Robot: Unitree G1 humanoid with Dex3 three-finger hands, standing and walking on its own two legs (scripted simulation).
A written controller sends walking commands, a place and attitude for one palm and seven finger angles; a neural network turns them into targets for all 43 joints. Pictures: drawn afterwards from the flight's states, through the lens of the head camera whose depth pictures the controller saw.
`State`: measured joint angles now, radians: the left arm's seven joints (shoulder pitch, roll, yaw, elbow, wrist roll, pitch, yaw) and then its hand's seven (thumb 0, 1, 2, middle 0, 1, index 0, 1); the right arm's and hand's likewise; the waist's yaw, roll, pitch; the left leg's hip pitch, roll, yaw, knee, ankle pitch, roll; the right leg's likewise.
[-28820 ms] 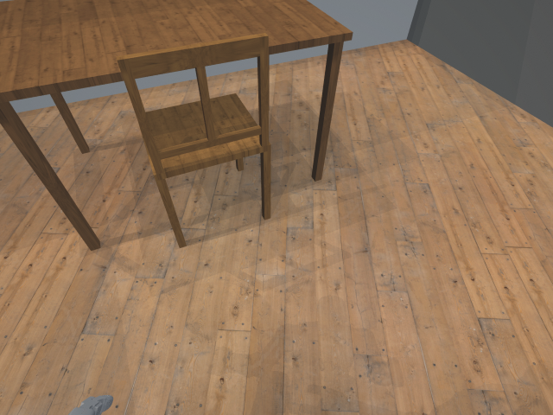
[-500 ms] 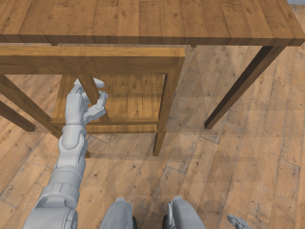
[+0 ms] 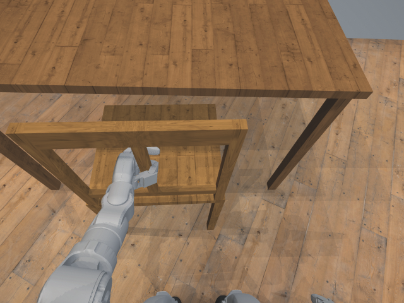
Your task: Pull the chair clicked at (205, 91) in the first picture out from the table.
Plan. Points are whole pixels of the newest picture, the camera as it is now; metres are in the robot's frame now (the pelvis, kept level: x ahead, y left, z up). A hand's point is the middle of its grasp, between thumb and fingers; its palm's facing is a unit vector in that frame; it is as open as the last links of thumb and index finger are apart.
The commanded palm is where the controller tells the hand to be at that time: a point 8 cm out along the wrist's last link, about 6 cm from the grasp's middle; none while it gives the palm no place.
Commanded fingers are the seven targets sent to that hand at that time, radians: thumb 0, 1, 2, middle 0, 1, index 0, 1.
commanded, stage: step backward, pulling the chair out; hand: left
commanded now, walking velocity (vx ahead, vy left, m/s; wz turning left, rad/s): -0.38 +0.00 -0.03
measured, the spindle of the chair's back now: (146, 170) +0.42 +0.12 -0.09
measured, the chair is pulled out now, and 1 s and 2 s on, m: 0.07 0.22 0.41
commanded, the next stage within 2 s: none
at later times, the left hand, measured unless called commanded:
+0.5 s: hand (156, 212) +0.30 +0.09 -0.05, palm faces -0.03 -0.99 -0.13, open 5.6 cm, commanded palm +0.30 +0.14 -0.05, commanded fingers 0.00 0.90 0.90 -0.50 -1.45 -0.50 -1.45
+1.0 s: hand (149, 239) +0.25 +0.10 -0.05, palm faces -0.03 -0.99 -0.17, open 5.8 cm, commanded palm +0.24 +0.15 -0.05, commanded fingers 0.00 0.90 0.90 -0.50 -1.45 -0.50 -1.45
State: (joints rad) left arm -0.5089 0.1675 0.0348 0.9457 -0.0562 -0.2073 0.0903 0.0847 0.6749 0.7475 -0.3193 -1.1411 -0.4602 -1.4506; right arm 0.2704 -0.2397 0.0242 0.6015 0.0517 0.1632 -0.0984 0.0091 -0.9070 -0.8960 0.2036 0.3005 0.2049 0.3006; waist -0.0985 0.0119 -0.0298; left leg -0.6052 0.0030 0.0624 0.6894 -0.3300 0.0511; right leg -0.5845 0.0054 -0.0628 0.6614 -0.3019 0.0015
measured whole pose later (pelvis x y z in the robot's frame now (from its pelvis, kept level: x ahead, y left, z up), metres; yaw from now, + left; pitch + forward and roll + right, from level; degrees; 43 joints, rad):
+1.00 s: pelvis -0.13 -0.02 +0.00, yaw -4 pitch +2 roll -3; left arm -0.55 0.18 0.02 1.06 -0.07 -0.23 0.08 0.08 0.61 0.80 -0.34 -1.19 -0.49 -1.45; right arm 0.16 -0.18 0.05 0.75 0.01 -0.08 -0.10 0.01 -0.91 -0.90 0.20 0.30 0.21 0.30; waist -0.02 0.06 0.18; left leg -0.52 0.09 0.08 0.60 -0.12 0.03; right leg -0.32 0.00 -0.02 0.60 -0.31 0.03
